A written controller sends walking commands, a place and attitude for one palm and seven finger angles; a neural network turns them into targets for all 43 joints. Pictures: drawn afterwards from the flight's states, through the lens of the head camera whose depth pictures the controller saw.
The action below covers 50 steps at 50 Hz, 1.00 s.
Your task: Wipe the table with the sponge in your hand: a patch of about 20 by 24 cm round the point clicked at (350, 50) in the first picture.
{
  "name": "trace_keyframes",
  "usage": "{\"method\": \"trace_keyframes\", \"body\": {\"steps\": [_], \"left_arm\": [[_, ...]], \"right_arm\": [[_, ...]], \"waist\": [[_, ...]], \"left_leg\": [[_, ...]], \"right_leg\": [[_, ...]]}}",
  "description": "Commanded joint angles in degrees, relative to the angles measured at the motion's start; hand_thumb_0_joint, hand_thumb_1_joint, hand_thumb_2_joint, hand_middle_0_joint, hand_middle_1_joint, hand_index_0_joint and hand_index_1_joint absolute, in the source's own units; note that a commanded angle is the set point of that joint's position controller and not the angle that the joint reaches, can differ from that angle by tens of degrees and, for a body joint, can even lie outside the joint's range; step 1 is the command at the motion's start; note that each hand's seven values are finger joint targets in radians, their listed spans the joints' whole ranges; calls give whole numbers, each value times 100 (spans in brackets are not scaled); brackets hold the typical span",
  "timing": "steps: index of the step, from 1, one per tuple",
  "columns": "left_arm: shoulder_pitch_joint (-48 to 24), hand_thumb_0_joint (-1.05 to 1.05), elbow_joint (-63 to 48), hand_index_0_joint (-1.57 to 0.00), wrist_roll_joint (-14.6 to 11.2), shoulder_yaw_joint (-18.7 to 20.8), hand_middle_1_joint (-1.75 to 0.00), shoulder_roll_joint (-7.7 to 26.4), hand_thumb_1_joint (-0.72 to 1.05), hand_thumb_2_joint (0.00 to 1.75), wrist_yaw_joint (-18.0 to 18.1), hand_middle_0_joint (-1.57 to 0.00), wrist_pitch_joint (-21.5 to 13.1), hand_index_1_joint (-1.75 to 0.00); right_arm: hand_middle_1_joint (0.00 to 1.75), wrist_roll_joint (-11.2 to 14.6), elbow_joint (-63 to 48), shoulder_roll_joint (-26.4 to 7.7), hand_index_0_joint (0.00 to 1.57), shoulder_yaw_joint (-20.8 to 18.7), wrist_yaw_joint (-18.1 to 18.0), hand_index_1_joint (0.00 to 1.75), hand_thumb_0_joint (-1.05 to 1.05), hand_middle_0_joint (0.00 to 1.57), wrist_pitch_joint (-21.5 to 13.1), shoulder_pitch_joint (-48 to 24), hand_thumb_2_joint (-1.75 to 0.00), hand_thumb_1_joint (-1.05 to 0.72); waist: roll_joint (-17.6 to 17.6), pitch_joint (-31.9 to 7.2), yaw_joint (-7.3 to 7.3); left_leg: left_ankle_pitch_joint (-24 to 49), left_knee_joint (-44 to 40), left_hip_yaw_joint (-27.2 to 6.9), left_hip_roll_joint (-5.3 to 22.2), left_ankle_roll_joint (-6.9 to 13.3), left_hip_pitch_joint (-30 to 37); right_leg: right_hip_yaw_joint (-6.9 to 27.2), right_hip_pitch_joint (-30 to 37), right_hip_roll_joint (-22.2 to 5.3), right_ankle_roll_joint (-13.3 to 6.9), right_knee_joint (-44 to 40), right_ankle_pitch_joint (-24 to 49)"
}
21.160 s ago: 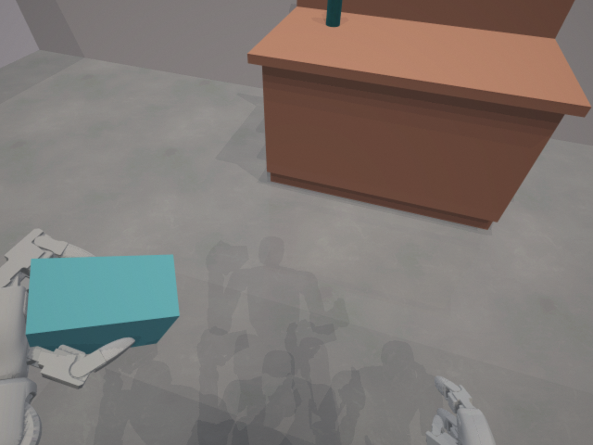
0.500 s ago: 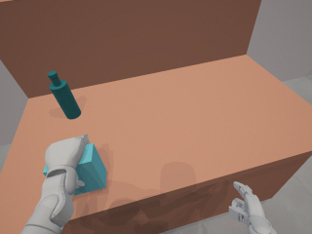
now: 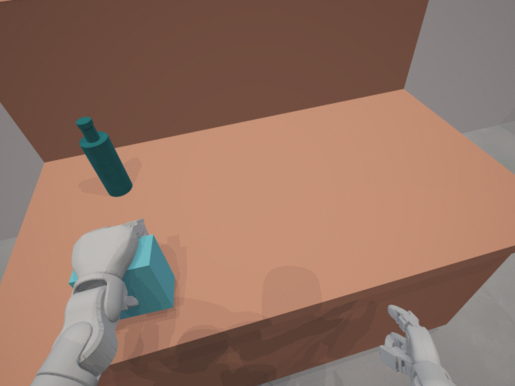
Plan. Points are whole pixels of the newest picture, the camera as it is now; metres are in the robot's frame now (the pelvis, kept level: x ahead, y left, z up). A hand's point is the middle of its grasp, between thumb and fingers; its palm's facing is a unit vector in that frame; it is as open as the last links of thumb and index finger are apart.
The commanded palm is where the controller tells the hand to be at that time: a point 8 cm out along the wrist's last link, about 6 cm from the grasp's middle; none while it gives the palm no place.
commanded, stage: lower the sponge onto the table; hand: left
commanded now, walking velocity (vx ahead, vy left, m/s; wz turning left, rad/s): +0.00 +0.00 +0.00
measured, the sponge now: (132, 286) +0.25 +0.27 +0.00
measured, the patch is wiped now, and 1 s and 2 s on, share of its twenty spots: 0.00 0.00 0.25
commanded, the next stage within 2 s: wipe forward along the first lane in 0.92 s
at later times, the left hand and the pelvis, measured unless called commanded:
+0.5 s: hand (124, 280) +0.25 +0.27 +0.03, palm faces -0.04 -0.09 -0.99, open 10.6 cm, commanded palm +0.22 +0.27 +0.09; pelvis +0.00 +0.01 +0.00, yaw +0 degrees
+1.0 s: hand (125, 281) +0.25 +0.28 +0.01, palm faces -0.07 -0.08 -0.99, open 10.6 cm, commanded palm +0.23 +0.28 +0.06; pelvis +0.00 +0.00 +0.00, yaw +0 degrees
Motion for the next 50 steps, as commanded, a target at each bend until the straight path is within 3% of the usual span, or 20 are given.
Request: {"method": "trace_keyframes", "body": {"steps": [1,2,3,6,7,8,12,18,21,22,23,27,30,32,34,37,40,42,43,50], "left_arm": [[-1141,0,-975,-120,181,930,-160,1273,10,130,361,-120,225,-160],[-1170,0,-998,-120,166,1177,-160,1538,10,130,380,-120,290,-160],[-1075,0,-1057,-120,107,770,-160,1063,10,130,339,-120,342,-160],[-1362,0,-1033,-120,160,665,-160,1076,10,130,287,-120,327,-160],[-1384,0,-1122,-120,143,921,-160,1363,10,130,297,-120,276,-160],[-1518,0,-1133,-120,160,554,-160,1006,10,130,261,-120,230,-160],[-1639,0,-1144,-120,224,823,-160,1298,10,130,329,-120,-60,-160],[-1536,0,-941,-120,251,568,-160,861,10,130,554,-120,-144,-160],[-1581,0,-695,-120,308,575,-160,907,10,130,626,-120,-8,-160],[-1596,0,-745,-120,303,929,-160,1289,10,130,672,-120,22,-160],[-1476,0,-792,-120,289,539,-160,832,10,130,660,-120,60,-160],[-1396,0,-637,-120,265,779,-160,1095,10,130,672,-120,137,-160],[-1645,0,-358,-120,284,504,-160,857,10,130,622,-120,155,-160],[-1726,0,-397,-120,288,880,-160,1281,10,130,641,-120,110,-160],[-1764,0,-459,-120,322,509,-160,870,10,130,633,-120,7,-160],[-1734,0,-417,-120,309,731,-160,1082,10,130,708,-120,-102,-160],[-1582,0,-151,-120,297,546,-160,811,10,130,741,-120,-105,-160],[-1503,0,-55,-120,242,912,-160,1176,10,130,782,-120,-82,-160],[-1524,0,-33,-120,220,661,-160,893,10,130,767,-120,-70,-160],[-1389,0,352,-120,239,578,-160,808,10,130,725,-120,3,-160]], "right_arm": [[30,-1,-943,-608,20,-191,27,30,0,20,-214,-1210,-90,-90],[30,-1,-925,-656,20,-191,15,30,0,20,-188,-1252,-90,-90],[30,28,-1027,-579,20,-177,24,30,0,20,-185,-1250,-90,-90],[30,29,-1006,-590,20,-184,-2,30,0,20,-196,-1243,-90,-90],[30,21,-994,-618,20,-197,-19,30,0,20,-210,-1248,-90,-90],[30,23,-1043,-555,20,-155,-27,30,0,20,-233,-1238,-90,-90],[30,-22,-951,-594,20,-224,-53,30,0,20,-301,-1076,-90,-90],[30,-10,-952,-545,20,-259,-11,30,0,20,-333,-1017,-90,-90],[30,2,-910,-563,20,-249,-5,30,0,20,-283,-1095,-90,-90],[30,0,-879,-623,20,-262,-12,30,0,20,-266,-1097,-90,-90],[30,13,-970,-543,20,-242,3,30,0,20,-266,-1121,-90,-90],[30,11,-924,-604,20,-260,9,30,0,20,-236,-1100,-90,-90],[30,33,-904,-576,20,-234,-17,30,0,20,-216,-1082,-90,-90],[30,23,-881,-640,20,-254,-46,30,0,20,-203,-1048,-90,-90],[30,27,-939,-548,20,-248,-41,30,0,20,-247,-1006,-90,-90],[30,9,-906,-606,20,-295,-40,30,0,20,-266,-923,-90,-90],[30,22,-901,-573,20,-304,-31,30,0,20,-266,-896,-90,-90],[30,26,-853,-647,20,-319,-48,30,0,20,-237,-864,-90,-90],[30,49,-903,-601,20,-303,-53,30,0,20,-226,-852,-90,-90],[30,66,-872,-641,20,-325,-27,30,0,20,-184,-784,-90,-90]], "waist": [[-482,-1266,107],[-480,-1204,127],[-381,-1198,63],[-452,-1213,10],[-308,-1146,25],[-217,-1212,-11],[-166,-1273,-20],[-210,-1334,-22],[-314,-1303,14],[-224,-1317,52],[-58,-1384,33],[-268,-1290,36],[-478,-1172,-56],[-393,-1246,-6],[-293,-1361,-51],[-207,-1351,-47],[-423,-1255,-75],[-463,-1312,-31],[-456,-1305,-85],[-646,-1241,-115]], "left_leg": [[1256,-142,-490,-95,46,390],[1142,-172,-497,-105,46,377],[1087,-178,-437,-93,76,322],[1035,-151,-451,-90,93,406],[926,-161,-516,-96,91,429],[898,-153,-494,-105,112,440],[951,-90,-529,-82,97,528],[973,-115,-515,-26,63,459],[933,-129,-508,-51,37,378],[904,-145,-536,-58,24,388],[922,-148,-479,-62,40,361],[909,-126,-540,-62,32,325],[744,-78,-465,-71,89,257],[707,-61,-500,-98,87,268],[831,-23,-493,-87,93,303],[815,26,-504,-83,86,302],[815,72,-464,-82,103,199],[736,76,-465,-102,95,128],[711,83,-410,-101,117,63],[725,182,-387,-107,121,-61]], "right_leg": [[683,341,-52,-244,-323,1183],[803,353,-25,-273,-348,1067],[630,353,-51,-226,-337,970],[626,221,-49,-212,-366,880],[738,167,0,-255,-402,694],[583,146,-18,-231,-380,666],[721,60,24,-275,-378,721],[528,-30,28,-261,-290,677],[562,-24,6,-252,-306,666],[671,31,41,-296,-306,610],[509,77,14,-264,-261,630],[629,34,46,-280,-277,640],[563,-104,8,-229,-325,550],[683,-53,38,-263,-318,503],[525,-75,23,-245,-229,625],[644,-133,52,-278,-228,649],[570,-194,19,-238,-223,709],[686,-119,31,-250,-219,706],[554,-108,12,-217,-191,698],[601,-226,-8,-204,-145,855]]}}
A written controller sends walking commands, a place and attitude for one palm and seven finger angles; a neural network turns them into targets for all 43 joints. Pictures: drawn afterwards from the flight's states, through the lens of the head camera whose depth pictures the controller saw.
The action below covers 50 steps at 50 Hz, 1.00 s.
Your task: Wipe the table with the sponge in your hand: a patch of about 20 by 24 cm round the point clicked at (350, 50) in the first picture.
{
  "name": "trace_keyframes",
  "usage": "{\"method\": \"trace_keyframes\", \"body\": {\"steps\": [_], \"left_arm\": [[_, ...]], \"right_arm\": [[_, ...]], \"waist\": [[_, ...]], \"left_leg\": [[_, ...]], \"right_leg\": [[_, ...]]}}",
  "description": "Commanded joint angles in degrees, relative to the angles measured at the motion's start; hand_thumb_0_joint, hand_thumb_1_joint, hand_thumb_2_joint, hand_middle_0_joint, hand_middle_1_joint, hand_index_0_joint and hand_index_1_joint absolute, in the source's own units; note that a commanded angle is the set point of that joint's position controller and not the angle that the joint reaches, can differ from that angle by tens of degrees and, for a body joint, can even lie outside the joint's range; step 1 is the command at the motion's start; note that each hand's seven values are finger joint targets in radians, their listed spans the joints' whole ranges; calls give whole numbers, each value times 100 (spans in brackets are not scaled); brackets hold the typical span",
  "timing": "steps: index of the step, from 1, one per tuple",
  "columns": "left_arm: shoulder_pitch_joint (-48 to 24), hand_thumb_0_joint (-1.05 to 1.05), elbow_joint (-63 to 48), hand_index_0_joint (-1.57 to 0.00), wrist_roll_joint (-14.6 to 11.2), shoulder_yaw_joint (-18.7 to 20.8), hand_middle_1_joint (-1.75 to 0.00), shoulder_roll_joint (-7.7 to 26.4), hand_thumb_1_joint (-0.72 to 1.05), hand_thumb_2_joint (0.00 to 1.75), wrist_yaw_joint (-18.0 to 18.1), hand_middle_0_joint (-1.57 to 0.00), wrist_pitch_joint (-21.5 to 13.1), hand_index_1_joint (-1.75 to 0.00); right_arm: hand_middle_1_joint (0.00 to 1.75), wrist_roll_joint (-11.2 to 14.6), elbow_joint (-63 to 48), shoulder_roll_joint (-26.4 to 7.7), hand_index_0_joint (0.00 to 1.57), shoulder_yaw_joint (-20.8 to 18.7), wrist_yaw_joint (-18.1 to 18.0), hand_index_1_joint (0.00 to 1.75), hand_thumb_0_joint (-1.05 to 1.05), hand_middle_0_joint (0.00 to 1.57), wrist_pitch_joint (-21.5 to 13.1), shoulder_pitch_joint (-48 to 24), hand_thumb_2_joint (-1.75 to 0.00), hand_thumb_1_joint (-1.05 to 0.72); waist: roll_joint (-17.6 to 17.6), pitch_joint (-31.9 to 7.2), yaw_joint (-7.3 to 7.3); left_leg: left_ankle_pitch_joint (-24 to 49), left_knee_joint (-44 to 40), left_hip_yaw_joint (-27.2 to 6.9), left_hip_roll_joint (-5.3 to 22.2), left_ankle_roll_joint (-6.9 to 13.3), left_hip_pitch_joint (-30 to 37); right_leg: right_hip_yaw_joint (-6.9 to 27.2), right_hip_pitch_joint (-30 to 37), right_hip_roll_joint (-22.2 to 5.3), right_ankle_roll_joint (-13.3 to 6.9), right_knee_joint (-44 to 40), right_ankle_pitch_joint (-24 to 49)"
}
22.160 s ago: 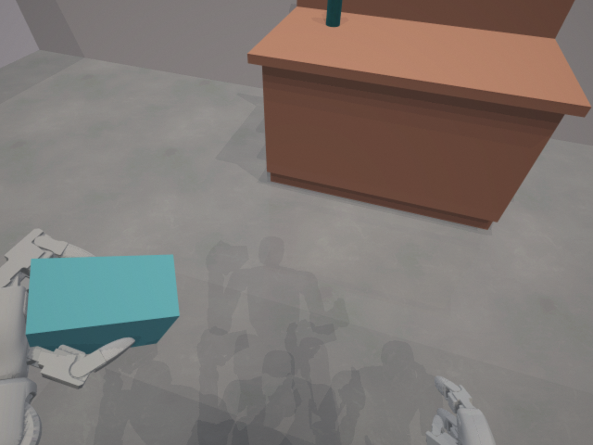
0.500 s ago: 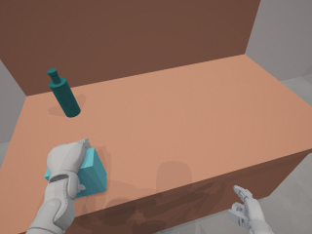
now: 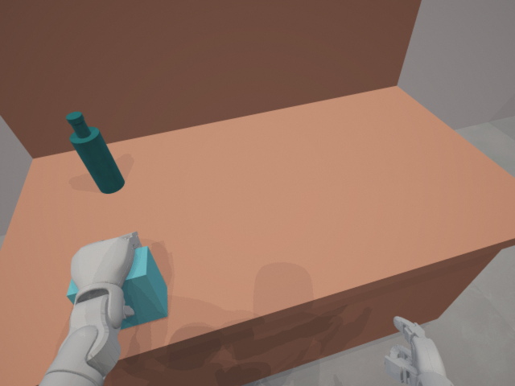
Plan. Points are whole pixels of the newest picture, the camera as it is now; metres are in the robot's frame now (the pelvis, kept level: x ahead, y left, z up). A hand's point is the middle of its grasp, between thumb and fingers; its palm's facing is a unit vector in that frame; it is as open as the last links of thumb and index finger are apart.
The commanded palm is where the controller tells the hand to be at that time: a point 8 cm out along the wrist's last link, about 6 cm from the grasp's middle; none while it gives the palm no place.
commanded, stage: wipe forward along the first lane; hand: left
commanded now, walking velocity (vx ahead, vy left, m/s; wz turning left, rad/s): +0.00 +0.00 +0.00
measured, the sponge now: (127, 297) +0.25 +0.28 -0.03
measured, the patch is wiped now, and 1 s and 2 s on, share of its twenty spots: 0.00 0.25 0.35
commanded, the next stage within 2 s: slide across to the middle lane in 1.64 s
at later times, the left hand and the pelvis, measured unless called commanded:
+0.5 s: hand (120, 257) +0.30 +0.30 +0.01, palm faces -0.10 -0.03 -0.99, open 10.6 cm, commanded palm +0.28 +0.30 +0.05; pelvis -0.01 +0.00 -0.01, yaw +1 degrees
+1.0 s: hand (119, 235) +0.35 +0.32 +0.01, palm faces -0.12 +0.00 -0.99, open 10.6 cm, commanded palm +0.33 +0.32 +0.04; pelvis -0.02 +0.00 -0.02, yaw +1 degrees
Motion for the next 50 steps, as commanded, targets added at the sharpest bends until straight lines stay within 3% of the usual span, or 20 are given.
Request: {"method": "trace_keyframes", "body": {"steps": [1,2,3,5,7,9,11,12,13,17,20,22,25,29,32,36,37,41,42,50], "left_arm": [[-1127,0,-672,-120,138,577,-160,1072,10,130,185,-120,54,-160],[-1266,0,-620,-120,107,887,-160,1427,10,130,203,-120,54,-160],[-1503,0,-639,-120,126,602,-160,1161,10,130,179,-120,36,-160],[-1709,0,-346,-120,183,548,-160,1164,10,130,160,-120,35,-160],[-1898,0,-134,-120,199,872,-160,1537,10,130,176,-120,13,-160],[-1973,0,-53,-120,213,445,-160,1081,10,130,128,-120,-33,-160],[-2025,0,386,-120,231,465,-160,1132,10,130,97,-120,-20,-160],[-2155,0,464,-120,211,778,-160,1464,10,130,113,-120,-59,-160],[-2251,0,456,-120,227,507,-160,1214,10,130,76,-120,-91,-160],[-2477,0,827,-120,263,767,-160,1484,10,130,101,-120,-226,-160],[-2531,0,966,-120,300,504,-160,1196,10,130,126,-120,-309,-160],[-2524,0,1121,-120,267,794,-160,1461,10,130,201,-120,-331,-160],[-2667,0,1424,-120,284,688,-160,1397,10,130,255,-120,-355,-160],[-3022,0,1643,-120,303,569,-160,1348,10,130,307,-120,-382,-160],[-3118,0,2000,-120,305,818,-160,1652,10,130,340,-120,-371,-160],[-3297,0,2454,-120,355,720,-160,1667,10,130,319,-120,-434,-160],[-3459,0,2420,-120,357,910,-160,1884,10,130,336,-120,-491,-160],[-3717,0,2671,-120,405,712,-160,1804,10,130,323,-120,-586,-160],[-3822,0,2695,-120,373,1008,-160,2115,10,130,347,-120,-641,-160],[-4464,0,3262,-120,540,711,-160,1988,10,130,451,-120,-787,-160]], "right_arm": [[30,-9,-916,-649,20,-216,-14,30,0,20,-237,-947,-90,-90],[30,0,-865,-712,20,-212,-40,30,0,20,-211,-919,-90,-90],[30,9,-916,-659,20,-197,-52,30,0,20,-203,-885,-90,-90],[30,19,-864,-666,20,-187,-71,30,0,20,-193,-847,-90,-90],[30,31,-784,-735,20,-208,-101,30,0,20,-156,-776,-90,-90],[30,55,-873,-656,20,-197,-98,30,0,20,-168,-740,-90,-90],[30,51,-823,-696,20,-202,-100,30,0,20,-127,-624,-90,-90],[30,67,-761,-754,20,-227,-109,30,0,20,-108,-578,-90,-90],[30,65,-854,-713,20,-203,-111,30,0,20,-99,-574,-90,-90],[30,71,-791,-772,20,-255,-105,30,0,20,-73,-394,-90,-90],[30,75,-862,-736,20,-256,-77,30,0,20,-63,-310,-90,-90],[30,82,-809,-793,20,-283,-72,30,0,20,-34,-248,-90,-90],[30,92,-809,-786,20,-276,-84,30,0,20,-17,-157,-90,-90],[30,121,-766,-790,20,-293,-88,30,0,20,-4,-51,-90,-90],[30,127,-685,-856,20,-298,-93,30,0,20,38,59,-90,-90],[30,120,-692,-864,20,-283,-94,30,0,20,66,201,-90,-90],[30,126,-656,-896,20,-302,-97,30,0,20,67,222,-90,-90],[30,128,-697,-866,20,-282,-88,30,0,20,87,341,-90,-90],[30,132,-657,-898,20,-301,-92,30,0,20,85,392,-90,-90],[30,117,-594,-896,20,-314,-50,30,0,20,97,672,-90,-90]], "waist": [[-594,-1079,6],[-516,-1032,3],[-493,-1049,-76],[-570,-886,-122],[-524,-899,-98],[-460,-990,-154],[-648,-947,-189],[-636,-974,-187],[-512,-1020,-189],[-596,-1056,-235],[-608,-1191,-266],[-632,-1195,-234],[-840,-1206,-315],[-692,-1242,-382],[-735,-1228,-394],[-900,-1222,-455],[-767,-1313,-465],[-630,-1255,-525],[-708,-1351,-505],[-507,-1410,-664]], "left_leg": [[822,-145,-361,-133,113,346],[714,-165,-387,-143,106,299],[663,-153,-329,-147,131,232],[528,-144,-343,-148,127,180],[404,-135,-357,-165,123,144],[443,-99,-310,-165,132,125],[376,-65,-308,-158,129,-15],[313,-52,-328,-157,127,-34],[302,-26,-289,-183,146,-85],[257,61,-312,-159,135,-219],[375,141,-291,-140,137,-271],[282,151,-319,-138,137,-369],[175,215,-279,-127,152,-550],[37,258,-256,-109,158,-600],[-51,290,-279,-112,151,-767],[-162,370,-234,-104,164,-1004],[-123,415,-244,-102,166,-985],[-207,457,-208,-85,173,-1087],[-229,466,-241,-81,179,-1127],[-372,570,-259,-22,180,-1214]], "right_leg": [[611,260,-31,-200,-420,978],[686,236,-5,-226,-435,844],[574,235,-22,-191,-393,837],[574,26,-22,-185,-435,621],[662,-25,5,-211,-461,436],[522,-62,-16,-188,-399,500],[510,-135,-18,-176,-373,476],[589,-149,11,-198,-379,397],[499,-127,-19,-174,-355,413],[551,-279,3,-187,-272,408],[445,-326,-19,-167,-171,586],[503,-359,3,-180,-166,492],[445,-415,-23,-126,-126,420],[402,-585,-32,-116,-105,201],[445,-632,-7,-126,-72,130],[397,-710,-47,-75,-40,64],[468,-715,-26,-95,-5,118],[393,-855,-49,-77,6,16],[423,-795,-24,-83,20,-20],[280,-1229,-11,-86,128,-213]]}}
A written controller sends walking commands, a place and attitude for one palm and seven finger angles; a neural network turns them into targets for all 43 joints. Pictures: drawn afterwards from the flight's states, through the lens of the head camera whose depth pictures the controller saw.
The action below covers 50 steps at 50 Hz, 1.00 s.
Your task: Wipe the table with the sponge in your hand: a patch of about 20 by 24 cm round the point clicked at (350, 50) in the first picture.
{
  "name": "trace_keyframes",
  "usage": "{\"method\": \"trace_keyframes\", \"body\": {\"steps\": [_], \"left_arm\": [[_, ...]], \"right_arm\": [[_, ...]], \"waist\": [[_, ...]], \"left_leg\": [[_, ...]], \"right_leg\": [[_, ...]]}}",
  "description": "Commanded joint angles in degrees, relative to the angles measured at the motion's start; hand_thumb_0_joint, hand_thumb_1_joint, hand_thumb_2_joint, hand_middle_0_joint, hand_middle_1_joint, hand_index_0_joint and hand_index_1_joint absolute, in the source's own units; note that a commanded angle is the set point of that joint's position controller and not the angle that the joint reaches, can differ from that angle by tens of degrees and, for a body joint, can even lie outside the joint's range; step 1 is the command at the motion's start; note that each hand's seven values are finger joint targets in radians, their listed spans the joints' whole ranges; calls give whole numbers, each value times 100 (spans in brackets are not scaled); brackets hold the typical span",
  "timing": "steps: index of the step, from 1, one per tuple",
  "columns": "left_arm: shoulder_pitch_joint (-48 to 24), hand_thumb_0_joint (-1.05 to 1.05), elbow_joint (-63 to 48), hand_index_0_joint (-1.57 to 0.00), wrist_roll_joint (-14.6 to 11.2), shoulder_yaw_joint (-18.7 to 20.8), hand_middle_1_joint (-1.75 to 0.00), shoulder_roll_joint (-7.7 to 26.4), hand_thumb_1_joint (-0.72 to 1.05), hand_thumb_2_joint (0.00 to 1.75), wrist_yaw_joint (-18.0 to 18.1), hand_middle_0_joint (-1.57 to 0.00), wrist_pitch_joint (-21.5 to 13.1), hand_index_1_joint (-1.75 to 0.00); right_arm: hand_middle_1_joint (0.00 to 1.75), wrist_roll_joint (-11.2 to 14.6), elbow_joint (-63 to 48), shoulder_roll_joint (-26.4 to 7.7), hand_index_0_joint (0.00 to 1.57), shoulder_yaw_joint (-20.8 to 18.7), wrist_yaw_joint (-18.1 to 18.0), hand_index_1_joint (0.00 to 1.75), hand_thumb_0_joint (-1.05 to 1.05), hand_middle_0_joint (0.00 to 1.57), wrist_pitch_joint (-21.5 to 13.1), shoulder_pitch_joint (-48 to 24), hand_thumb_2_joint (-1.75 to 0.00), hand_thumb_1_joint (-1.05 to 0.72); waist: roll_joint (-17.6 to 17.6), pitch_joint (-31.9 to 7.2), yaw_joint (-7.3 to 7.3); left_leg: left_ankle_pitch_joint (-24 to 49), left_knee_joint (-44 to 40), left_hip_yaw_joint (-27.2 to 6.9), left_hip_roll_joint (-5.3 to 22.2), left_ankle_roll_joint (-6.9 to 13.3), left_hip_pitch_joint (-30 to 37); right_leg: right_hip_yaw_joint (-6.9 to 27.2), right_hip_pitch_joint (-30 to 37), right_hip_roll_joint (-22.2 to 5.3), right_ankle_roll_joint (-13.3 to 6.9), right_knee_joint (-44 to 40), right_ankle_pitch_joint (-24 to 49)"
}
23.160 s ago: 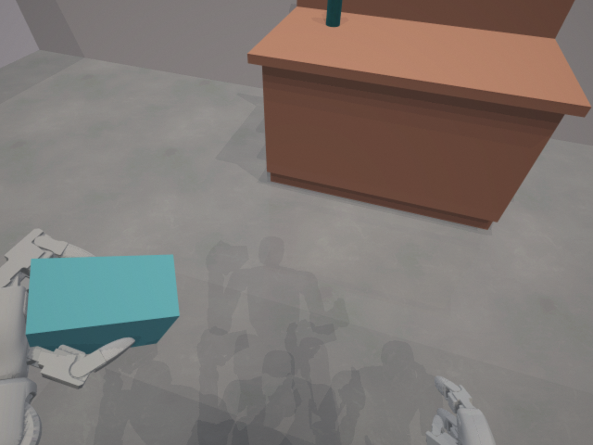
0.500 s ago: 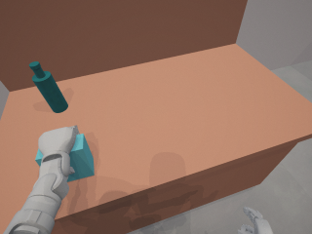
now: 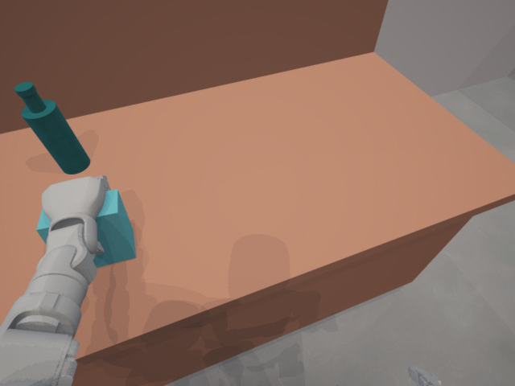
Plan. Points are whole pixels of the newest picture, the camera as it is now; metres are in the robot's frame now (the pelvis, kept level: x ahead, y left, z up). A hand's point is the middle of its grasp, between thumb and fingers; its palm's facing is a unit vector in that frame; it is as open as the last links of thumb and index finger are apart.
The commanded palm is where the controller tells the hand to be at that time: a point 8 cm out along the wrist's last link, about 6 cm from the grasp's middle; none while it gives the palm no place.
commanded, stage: wipe forward along the first lane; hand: left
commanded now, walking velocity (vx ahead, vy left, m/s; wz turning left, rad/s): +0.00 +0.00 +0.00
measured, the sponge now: (95, 239) +0.36 +0.32 -0.02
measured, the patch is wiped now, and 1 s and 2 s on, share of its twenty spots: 0.25 0.35 0.40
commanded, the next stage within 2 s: slide across to the middle lane in 0.64 s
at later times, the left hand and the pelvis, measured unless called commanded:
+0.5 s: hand (85, 194) +0.42 +0.35 +0.03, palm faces -0.14 +0.01 -0.99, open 10.6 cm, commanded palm +0.41 +0.33 +0.06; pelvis +0.01 +0.01 -0.01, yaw -1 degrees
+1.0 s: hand (88, 180) +0.45 +0.35 +0.03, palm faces -0.12 +0.02 -0.99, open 10.6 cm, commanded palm +0.44 +0.31 +0.08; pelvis +0.02 +0.03 +0.00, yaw -1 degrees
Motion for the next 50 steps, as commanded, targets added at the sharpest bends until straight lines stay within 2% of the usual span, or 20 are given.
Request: {"method": "trace_keyframes", "body": {"steps": [1,5,11,12,13,22,23,26,27,29,31,32,33,36,37,39,42,44,47,50], "left_arm": [[-1597,0,-102,-120,237,235,-160,1355,10,130,216,-120,101,-160],[-1933,0,79,-120,264,120,-160,1320,10,130,251,-120,74,-160],[-2238,0,425,-120,295,263,-160,1694,10,130,230,-120,109,-160],[-2375,0,435,-120,269,488,-160,1937,10,130,234,-120,80,-160],[-2542,0,432,-120,313,208,-160,1741,10,130,214,-120,67,-160],[-2578,0,628,-120,361,565,-160,2169,10,130,108,-120,-79,-160],[-2529,0,663,-120,392,371,-160,1977,10,130,93,-120,-104,-160],[-2656,0,711,-120,425,393,-160,2036,10,130,121,-120,-129,-160],[-2619,0,714,-120,358,648,-160,2233,10,130,146,-120,-159,-160],[-2821,0,802,-120,415,428,-160,2116,10,130,164,-120,-159,-160],[-2941,0,877,-120,482,383,-160,2125,10,130,195,-120,-130,-160],[-2910,0,898,-120,447,642,-160,2350,10,130,208,-120,-142,-160],[-2992,0,867,-120,468,413,-160,2178,10,130,190,-120,-145,-160],[-3229,0,1013,-120,534,402,-160,2297,10,130,162,-120,-94,-160],[-3111,0,1012,-120,452,578,-160,2392,10,130,147,-120,-97,-160],[-3409,0,794,-120,429,117,-160,1873,10,130,100,-120,-121,-160],[-3324,0,520,-120,263,277,-160,1800,10,130,95,-120,-182,-160],[-3469,0,396,-120,158,12,-160,1495,10,130,91,-120,-195,-160],[-3628,0,243,-120,-27,-1,-160,1272,10,130,150,-120,-167,-160],[-3606,0,263,-120,40,-251,-160,1027,10,130,158,-120,-35,-160]], "right_arm": [[30,-26,-608,-801,20,-280,-18,30,0,20,-174,-118,-90,-90],[30,-33,-548,-811,20,-286,-11,30,0,20,-175,-2,-90,-90],[30,-32,-500,-861,20,-261,6,30,0,20,-141,143,-90,-90],[30,-33,-451,-899,20,-260,2,30,0,20,-147,152,-90,-90],[30,-34,-477,-877,20,-260,-3,30,0,20,-152,217,-90,-90],[30,-66,-408,-940,20,-301,83,30,0,20,-105,472,-90,-90],[30,-81,-434,-917,20,-313,97,30,0,20,-103,556,-90,-90],[30,-78,-413,-947,20,-321,124,30,0,20,-69,576,-90,-90],[30,-89,-366,-974,20,-335,130,30,0,20,-65,587,-90,-90],[30,-84,-367,-970,20,-335,135,30,0,20,-70,649,-90,-90],[30,-92,-351,-991,20,-333,152,30,0,20,-58,685,-90,-90],[30,-108,-287,-1018,20,-350,160,30,0,20,-52,704,-90,-90],[30,-112,-326,-997,20,-352,166,30,0,20,-55,779,-90,-90],[30,-111,-305,-1020,20,-338,178,30,0,20,-35,807,-90,-90],[30,-113,-279,-1020,20,-339,183,30,0,20,-28,797,-90,-90],[30,-111,-347,-947,20,-349,189,30,0,20,-59,821,-90,-90],[30,-109,-332,-905,20,-392,175,30,0,20,-68,796,-90,-90],[30,-104,-314,-871,20,-391,178,30,0,20,-71,784,-90,-90],[30,-78,-249,-834,20,-390,163,30,0,20,-107,648,-90,-90],[30,-87,-192,-808,20,-386,186,30,0,20,-91,618,-90,-90]], "waist": [[-460,-1136,-120],[-469,-1234,-224],[-425,-1241,-272],[-409,-1308,-253],[-311,-1312,-345],[-120,-1672,-261],[-36,-1672,-290],[-201,-1581,-372],[-221,-1642,-291],[-171,-1538,-416],[-182,-1536,-460],[-130,-1656,-371],[-89,-1750,-441],[-34,-1669,-514],[22,-1765,-400],[154,-1806,-543],[162,-2188,-444],[169,-2054,-540],[210,-2000,-528],[193,-1898,-567]], "left_leg": [[-170,-410,-134,-67,180,419],[-124,-356,-138,-35,185,403],[-188,-325,-144,-30,192,246],[-145,-326,-184,-12,194,250],[-163,-301,-165,-20,202,279],[396,-166,-171,21,189,348],[518,-127,-164,19,188,409],[411,-124,-173,41,189,348],[483,-124,-200,49,192,321],[435,-97,-184,51,197,320],[373,-98,-194,55,197,306],[510,-91,-221,71,187,351],[587,-49,-195,58,195,406],[466,-50,-217,67,179,369],[569,-74,-249,83,170,412],[599,-71,-266,110,159,661],[996,-81,-342,163,118,1019],[944,-118,-372,181,101,1138],[965,-248,-433,215,79,1336],[1062,-308,-442,207,51,1488]], "right_leg": [[412,405,-49,-76,-688,-75],[375,304,-43,-58,-638,2],[379,257,-39,-47,-633,-61],[389,252,-22,-66,-594,-36],[343,175,-23,-48,-577,-44],[357,252,11,-98,-438,526],[285,197,23,-102,-400,611],[299,61,35,-87,-436,488],[308,113,42,-106,-406,539],[269,-39,41,-89,-411,482],[272,-131,50,-88,-416,390],[282,-87,51,-118,-368,474],[239,-74,62,-103,-352,562],[243,-235,66,-100,-362,408],[246,-164,64,-127,-343,456],[179,-318,82,-106,-359,422],[179,-172,107,-130,-344,637],[119,-251,111,-102,-391,565],[121,-249,109,-109,-451,562],[67,-192,113,-98,-514,581]]}}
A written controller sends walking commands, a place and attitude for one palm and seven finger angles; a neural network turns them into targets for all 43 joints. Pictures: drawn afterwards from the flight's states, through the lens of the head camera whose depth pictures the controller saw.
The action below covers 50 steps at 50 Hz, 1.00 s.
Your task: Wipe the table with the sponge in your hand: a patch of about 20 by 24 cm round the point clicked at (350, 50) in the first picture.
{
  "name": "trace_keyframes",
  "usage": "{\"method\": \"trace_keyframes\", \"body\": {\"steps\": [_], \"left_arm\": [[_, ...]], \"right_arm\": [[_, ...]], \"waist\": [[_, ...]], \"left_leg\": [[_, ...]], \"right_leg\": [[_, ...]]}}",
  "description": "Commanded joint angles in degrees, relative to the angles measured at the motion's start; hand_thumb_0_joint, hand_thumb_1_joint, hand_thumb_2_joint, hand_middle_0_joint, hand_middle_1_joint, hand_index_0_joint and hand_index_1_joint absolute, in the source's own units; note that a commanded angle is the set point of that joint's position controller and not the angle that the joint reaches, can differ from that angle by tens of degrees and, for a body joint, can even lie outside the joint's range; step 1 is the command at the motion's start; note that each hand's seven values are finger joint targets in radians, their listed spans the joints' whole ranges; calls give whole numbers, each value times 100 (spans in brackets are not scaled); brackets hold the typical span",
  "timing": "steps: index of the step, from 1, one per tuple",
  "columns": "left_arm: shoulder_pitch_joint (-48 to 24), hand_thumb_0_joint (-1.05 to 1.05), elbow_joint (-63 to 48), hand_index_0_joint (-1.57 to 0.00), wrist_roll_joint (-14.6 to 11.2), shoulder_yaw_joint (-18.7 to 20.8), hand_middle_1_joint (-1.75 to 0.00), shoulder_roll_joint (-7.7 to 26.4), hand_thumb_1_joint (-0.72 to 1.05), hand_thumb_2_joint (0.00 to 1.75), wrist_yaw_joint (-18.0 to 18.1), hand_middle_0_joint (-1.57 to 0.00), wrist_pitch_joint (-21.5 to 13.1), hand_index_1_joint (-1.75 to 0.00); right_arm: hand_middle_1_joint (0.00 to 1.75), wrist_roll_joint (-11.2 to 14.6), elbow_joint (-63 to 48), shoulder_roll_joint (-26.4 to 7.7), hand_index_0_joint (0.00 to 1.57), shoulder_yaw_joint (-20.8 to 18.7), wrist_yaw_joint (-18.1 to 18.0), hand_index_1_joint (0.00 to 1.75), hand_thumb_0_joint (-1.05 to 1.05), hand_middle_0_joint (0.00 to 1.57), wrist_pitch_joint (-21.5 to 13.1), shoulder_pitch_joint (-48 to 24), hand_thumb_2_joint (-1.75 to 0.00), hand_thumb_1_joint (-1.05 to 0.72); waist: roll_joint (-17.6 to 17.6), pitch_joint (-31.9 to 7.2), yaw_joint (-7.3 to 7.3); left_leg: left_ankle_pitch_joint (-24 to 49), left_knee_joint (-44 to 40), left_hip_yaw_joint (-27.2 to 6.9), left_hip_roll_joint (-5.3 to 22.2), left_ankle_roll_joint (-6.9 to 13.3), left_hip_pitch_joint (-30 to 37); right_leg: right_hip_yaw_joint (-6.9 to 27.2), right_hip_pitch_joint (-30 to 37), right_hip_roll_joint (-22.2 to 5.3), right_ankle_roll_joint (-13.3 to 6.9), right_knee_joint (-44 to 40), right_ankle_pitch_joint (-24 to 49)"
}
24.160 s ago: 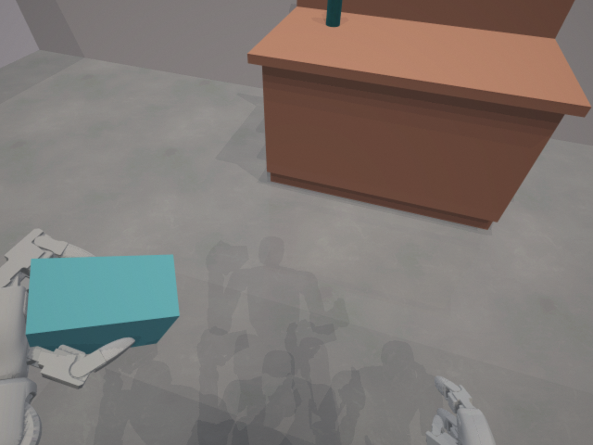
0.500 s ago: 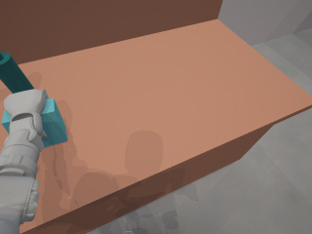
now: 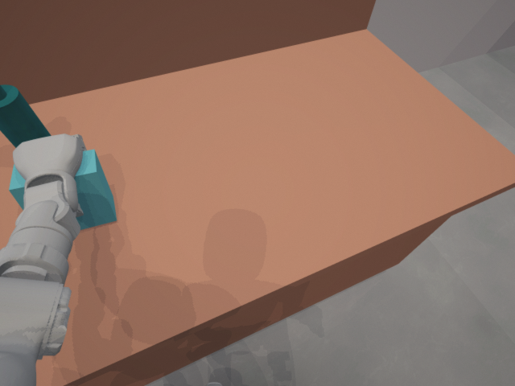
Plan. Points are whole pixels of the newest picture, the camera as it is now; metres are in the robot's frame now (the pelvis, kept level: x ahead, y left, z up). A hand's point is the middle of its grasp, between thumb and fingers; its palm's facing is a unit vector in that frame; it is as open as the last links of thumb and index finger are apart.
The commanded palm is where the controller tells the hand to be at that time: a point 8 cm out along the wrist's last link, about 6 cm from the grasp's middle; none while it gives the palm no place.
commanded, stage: slide across to the middle lane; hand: left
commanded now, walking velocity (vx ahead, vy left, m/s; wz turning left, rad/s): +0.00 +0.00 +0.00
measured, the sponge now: (73, 202) +0.42 +0.33 -0.01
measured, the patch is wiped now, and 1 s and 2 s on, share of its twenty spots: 0.35 0.40 0.65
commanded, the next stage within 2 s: wipe back along the middle lane in 0.38 s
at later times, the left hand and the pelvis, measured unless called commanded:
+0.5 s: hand (102, 168) +0.46 +0.28 +0.04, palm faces -0.12 +0.00 -0.99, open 10.6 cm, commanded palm +0.44 +0.25 +0.09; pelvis +0.03 -0.01 +0.01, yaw +0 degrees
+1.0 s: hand (116, 185) +0.42 +0.25 +0.03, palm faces -0.09 -0.01 -1.00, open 10.6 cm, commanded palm +0.39 +0.22 +0.07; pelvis +0.02 -0.01 +0.01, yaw +0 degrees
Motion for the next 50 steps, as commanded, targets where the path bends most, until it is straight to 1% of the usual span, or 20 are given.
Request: {"method": "trace_keyframes", "body": {"steps": [1,7,10,13,17,21,26,27,29,32,35,37,39,41,42,44,46,47,48,50], "left_arm": [[-2292,0,-906,-120,41,-155,-160,511,10,130,137,-120,45,-160],[-2432,0,-862,-120,14,10,-160,565,10,130,158,-120,200,-160],[-2375,0,-839,-120,101,-265,-160,255,10,130,129,-120,269,-160],[-2176,0,-917,-120,23,-195,-160,146,10,130,148,-120,289,-160],[-2357,0,-946,-120,25,-26,-160,304,10,130,224,-120,441,-160],[-2390,0,-938,-120,136,-333,-160,-8,10,130,248,-120,612,-160],[-2041,0,-802,-120,38,-411,-160,-209,10,130,203,-120,709,-160],[-1929,0,-899,-120,-21,-194,-160,-110,10,130,210,-120,679,-160],[-1577,0,-1026,-120,-6,-343,-160,-236,10,130,179,-120,696,-160],[-1284,0,-1073,-120,-34,-226,-160,-229,10,130,194,-120,737,-160],[-1141,0,-1150,-120,6,-472,-160,-444,10,130,209,-120,847,-160],[-932,0,-1177,-120,-56,-254,-160,-328,10,130,248,-120,896,-160],[-928,0,-1258,-120,-17,-592,-160,-626,10,130,234,-120,970,-160],[-969,0,-1131,-120,36,-599,-160,-624,10,130,256,-120,1054,-160],[-912,0,-1149,-120,-21,-443,-160,-553,10,130,276,-120,1050,-160],[-772,0,-1218,-120,-24,-689,-160,-818,10,130,258,-120,1086,-160],[-755,0,-1029,-120,13,-682,-160,-785,10,130,253,-120,1152,-160],[-859,0,-1084,-120,-43,-660,-160,-849,10,130,260,-120,1127,-160],[-615,0,-1117,-120,-58,-630,-160,-804,10,130,259,-120,1139,-160],[-550,0,-1178,-120,-24,-842,-160,-1037,10,130,243,-120,1176,-160]], "right_arm": [[30,-7,-394,-922,20,-302,-34,30,0,20,-137,83,-90,-90],[30,-15,-352,-910,20,-275,-41,30,0,20,-137,-18,-90,-90],[30,-52,-378,-882,20,-275,2,30,0,20,-91,-4,-90,-90],[30,-86,-407,-873,20,-312,30,30,0,20,-55,-4,-90,-90],[30,-62,-398,-865,20,-276,37,30,0,20,15,-156,-90,-90],[30,-74,-392,-842,20,-283,64,30,0,20,73,-175,-90,-90],[30,-66,-409,-822,20,-271,73,30,0,20,121,-234,-90,-90],[30,-57,-406,-830,20,-291,75,30,0,20,122,-277,-90,-90],[30,-63,-492,-808,20,-291,88,30,0,20,148,-307,-90,-90],[30,-31,-518,-818,20,-281,91,30,0,20,192,-450,-90,-90],[30,-18,-577,-808,20,-258,97,30,0,20,224,-549,-90,-90],[30,0,-594,-816,20,-259,85,30,0,20,229,-631,-90,-90],[30,7,-652,-786,20,-239,87,30,0,20,235,-682,-90,-90],[30,6,-620,-787,20,-226,77,30,0,20,256,-718,-90,-90],[30,16,-619,-782,20,-237,70,30,0,20,244,-756,-90,-90],[30,14,-683,-745,20,-227,65,30,0,20,251,-797,-90,-90],[30,16,-674,-764,20,-196,47,30,0,20,279,-828,-90,-90],[30,22,-670,-749,20,-201,44,30,0,20,272,-861,-90,-90],[30,3,-720,-764,20,-211,49,30,0,20,269,-820,-90,-90],[30,16,-775,-718,20,-187,53,30,0,20,289,-910,-90,-90]], "waist": [[259,-1647,-243],[228,-1762,-159],[244,-1849,-175],[107,-2085,-92],[-36,-1997,-97],[47,-1997,-160],[-74,-1981,-106],[-101,-2080,-35],[-61,-2188,23],[-190,-1964,82],[-239,-1725,78],[-312,-1717,169],[-264,-1606,123],[-291,-1450,109],[-294,-1495,154],[-218,-1518,165],[-413,-1342,138],[-390,-1324,115],[-375,-1454,228],[-293,-1404,189]], "left_leg": [[1191,-619,-465,243,-128,2049],[1542,-681,-463,228,-166,2124],[1924,-597,-425,230,-208,2258],[2471,-507,-393,233,-229,2379],[2352,-547,-301,190,-178,2107],[2426,-517,-264,187,-174,2187],[2400,-521,-198,138,-131,2050],[2538,-519,-209,148,-132,2088],[2607,-505,-152,120,-112,2137],[2545,-584,-170,118,-111,2012],[2232,-661,-148,95,-95,1959],[2208,-716,-161,93,-98,1922],[2044,-750,-152,78,-93,1940],[1817,-799,-160,85,-99,1918],[1870,-813,-182,89,-110,1926],[1841,-802,-156,77,-101,2007],[1627,-843,-172,78,-110,1890],[1634,-850,-179,95,-116,1899],[1654,-833,-162,64,-101,1916],[1640,-834,-160,64,-120,1933]], "right_leg": [[37,232,139,-288,-480,597],[51,509,117,-319,-491,864],[11,530,122,-315,-453,1109],[3,782,129,-316,-412,1555],[91,1055,79,-296,-417,1841],[82,1016,64,-282,-421,1985],[110,1281,42,-274,-431,2244],[126,1395,26,-283,-404,2359],[140,1556,17,-276,-429,2543],[165,1632,2,-292,-441,2532],[151,1560,6,-291,-518,2310],[154,1677,-3,-309,-509,2278],[123,1580,-5,-300,-562,2098],[118,1448,5,-313,-599,1821],[108,1507,3,-321,-568,1800],[99,1468,7,-331,-598,1763],[106,1386,12,-325,-627,1567],[89,1371,5,-326,-600,1553],[89,1493,13,-333,-601,1596],[98,1410,9,-338,-602,1567]]}}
